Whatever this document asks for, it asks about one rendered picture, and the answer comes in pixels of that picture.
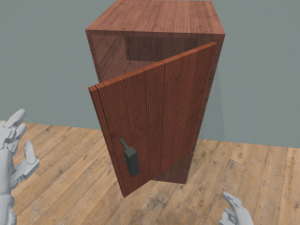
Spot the left robot forearm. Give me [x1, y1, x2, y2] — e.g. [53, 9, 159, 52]
[0, 194, 17, 225]

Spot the robot right hand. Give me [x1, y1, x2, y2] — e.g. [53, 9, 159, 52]
[219, 191, 254, 225]

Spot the handle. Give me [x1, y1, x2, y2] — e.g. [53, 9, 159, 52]
[119, 138, 140, 177]

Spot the cupboard door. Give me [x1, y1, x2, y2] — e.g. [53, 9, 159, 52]
[88, 42, 218, 198]

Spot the robot left hand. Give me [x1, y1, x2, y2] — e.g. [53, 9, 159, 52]
[0, 109, 39, 195]

